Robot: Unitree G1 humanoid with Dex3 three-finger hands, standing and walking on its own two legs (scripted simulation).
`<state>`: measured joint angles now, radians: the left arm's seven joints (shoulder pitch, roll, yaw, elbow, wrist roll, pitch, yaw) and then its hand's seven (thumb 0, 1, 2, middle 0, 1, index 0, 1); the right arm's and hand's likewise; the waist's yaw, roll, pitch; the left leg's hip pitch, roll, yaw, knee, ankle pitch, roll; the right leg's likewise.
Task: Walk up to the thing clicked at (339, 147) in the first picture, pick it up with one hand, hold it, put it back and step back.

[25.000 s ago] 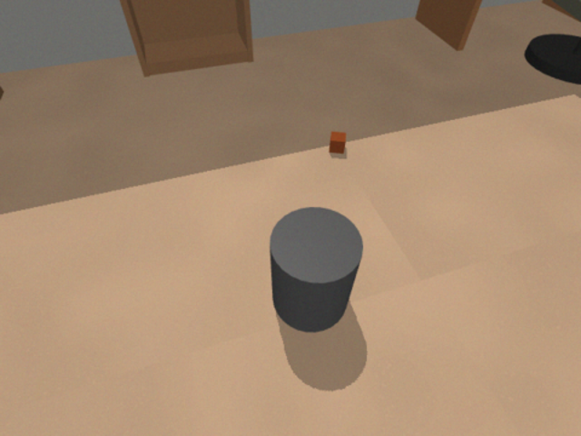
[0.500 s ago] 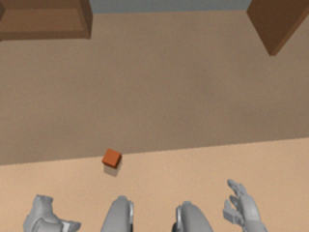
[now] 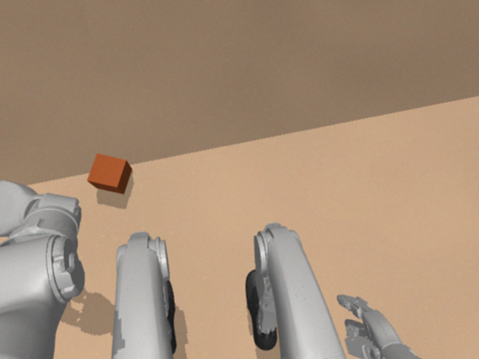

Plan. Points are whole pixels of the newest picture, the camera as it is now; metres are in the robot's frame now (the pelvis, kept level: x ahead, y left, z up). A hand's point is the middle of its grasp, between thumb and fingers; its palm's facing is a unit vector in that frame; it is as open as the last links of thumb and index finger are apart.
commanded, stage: rise first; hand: left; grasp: from above
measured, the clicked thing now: (111, 174) +0.52 +0.28 -0.42
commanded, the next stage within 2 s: none
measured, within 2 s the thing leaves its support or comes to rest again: neither
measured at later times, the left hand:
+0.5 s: hand (75, 185) +0.44 +0.30 -0.25, palm faces -0.04 -0.45 -0.89, open 13.5 cm
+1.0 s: hand (85, 178) +0.46 +0.30 -0.29, palm faces -0.04 -0.46 -0.89, open 13.8 cm
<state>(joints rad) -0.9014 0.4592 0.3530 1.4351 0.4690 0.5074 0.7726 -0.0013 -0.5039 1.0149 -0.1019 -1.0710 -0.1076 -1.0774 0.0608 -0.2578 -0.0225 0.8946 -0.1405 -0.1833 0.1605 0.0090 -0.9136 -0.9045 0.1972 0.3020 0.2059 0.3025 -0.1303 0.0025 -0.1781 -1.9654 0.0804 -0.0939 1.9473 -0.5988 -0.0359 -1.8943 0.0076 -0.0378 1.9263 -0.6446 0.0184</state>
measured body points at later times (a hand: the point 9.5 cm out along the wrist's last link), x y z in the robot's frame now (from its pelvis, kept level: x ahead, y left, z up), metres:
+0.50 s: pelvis +0.00 +0.00 -0.10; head +0.25 +0.03 +0.28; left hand +0.44 +0.32 -0.19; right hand +0.02 -0.26 -0.23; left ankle +0.09 +0.14 -0.43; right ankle +0.09 -0.13 -0.43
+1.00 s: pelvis +0.00 +0.00 -0.13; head +0.27 +0.03 +0.23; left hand +0.47 +0.32 -0.24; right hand -0.01 -0.27 -0.23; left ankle +0.09 +0.14 -0.43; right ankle +0.09 -0.13 -0.43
